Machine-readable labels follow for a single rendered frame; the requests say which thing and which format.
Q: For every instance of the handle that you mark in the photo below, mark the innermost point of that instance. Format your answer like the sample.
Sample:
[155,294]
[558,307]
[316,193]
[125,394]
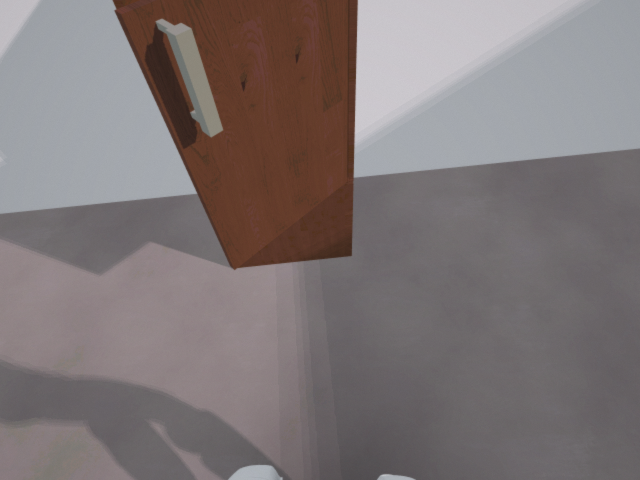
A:
[186,52]

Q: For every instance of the cupboard door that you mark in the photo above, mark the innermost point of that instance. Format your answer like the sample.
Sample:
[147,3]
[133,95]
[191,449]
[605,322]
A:
[278,73]

